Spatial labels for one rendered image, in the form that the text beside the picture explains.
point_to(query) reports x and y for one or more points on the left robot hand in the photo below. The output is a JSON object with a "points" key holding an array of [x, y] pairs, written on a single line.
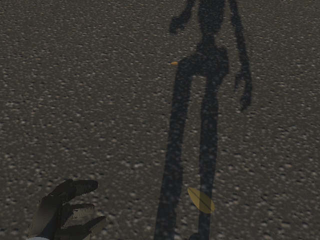
{"points": [[51, 215]]}

